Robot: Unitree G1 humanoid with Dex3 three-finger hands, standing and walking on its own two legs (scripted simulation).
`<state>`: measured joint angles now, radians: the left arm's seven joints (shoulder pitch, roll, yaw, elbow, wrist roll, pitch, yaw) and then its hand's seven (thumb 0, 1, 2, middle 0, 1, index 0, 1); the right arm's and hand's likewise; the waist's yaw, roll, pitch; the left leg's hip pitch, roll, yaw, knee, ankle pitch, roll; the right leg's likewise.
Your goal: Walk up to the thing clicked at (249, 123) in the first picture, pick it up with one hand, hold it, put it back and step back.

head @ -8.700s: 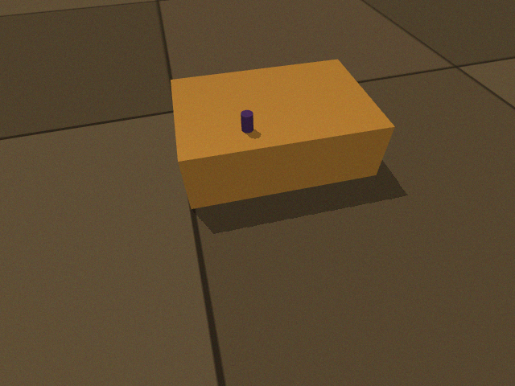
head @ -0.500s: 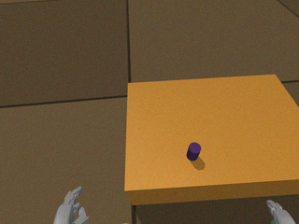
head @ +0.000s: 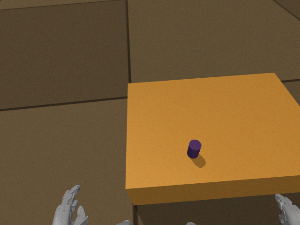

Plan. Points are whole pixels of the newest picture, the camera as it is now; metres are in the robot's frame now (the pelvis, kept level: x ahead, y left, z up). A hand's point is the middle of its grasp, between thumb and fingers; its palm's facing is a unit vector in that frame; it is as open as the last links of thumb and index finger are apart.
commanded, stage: go down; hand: right
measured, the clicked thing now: (193, 149) +0.50 -0.15 -0.34
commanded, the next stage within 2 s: approach in 1.36 s
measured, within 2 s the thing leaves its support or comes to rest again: neither
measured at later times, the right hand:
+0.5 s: hand (268, 158) +0.33 -0.31 -0.05, palm faces +0.10 +0.98 -0.17, open 17.2 cm
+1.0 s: hand (272, 140) +0.38 -0.33 -0.04, palm faces +0.11 +0.99 -0.11, open 17.0 cm
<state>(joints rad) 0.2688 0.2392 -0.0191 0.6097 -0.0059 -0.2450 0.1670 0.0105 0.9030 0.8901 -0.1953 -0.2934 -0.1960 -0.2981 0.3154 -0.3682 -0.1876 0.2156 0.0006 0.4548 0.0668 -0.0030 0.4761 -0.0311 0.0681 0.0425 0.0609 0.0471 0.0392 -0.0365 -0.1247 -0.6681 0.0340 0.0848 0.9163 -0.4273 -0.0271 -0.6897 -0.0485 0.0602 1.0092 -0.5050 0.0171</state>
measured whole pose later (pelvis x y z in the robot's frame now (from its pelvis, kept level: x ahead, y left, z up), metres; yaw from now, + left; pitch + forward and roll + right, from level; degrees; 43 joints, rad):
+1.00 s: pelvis -0.02 +0.00 -0.04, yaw +2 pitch +22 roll +3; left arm 0.28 0.32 -0.03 0.67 0.03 -0.13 0.05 0.00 0.91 0.89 -0.19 -0.30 -0.20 -0.29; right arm -0.56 -0.75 -0.59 1.17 0.06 -0.24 0.51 -0.01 0.42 -0.03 0.08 0.03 0.06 0.04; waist 0.09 0.02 -0.09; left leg -1.03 0.02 0.06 1.10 -0.44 -0.02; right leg -1.03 -0.06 0.04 1.18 -0.53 0.02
